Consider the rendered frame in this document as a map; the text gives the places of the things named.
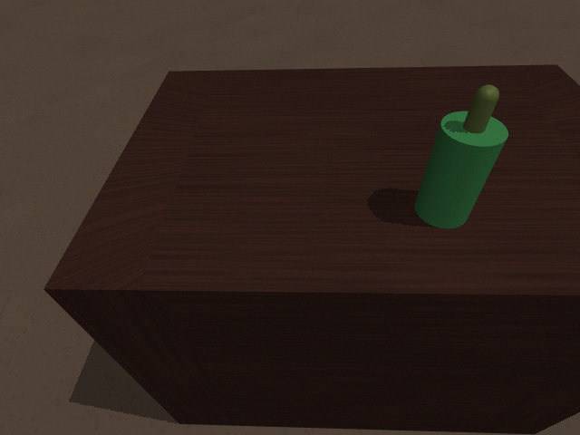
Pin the bottle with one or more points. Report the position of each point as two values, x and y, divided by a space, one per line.
466 148

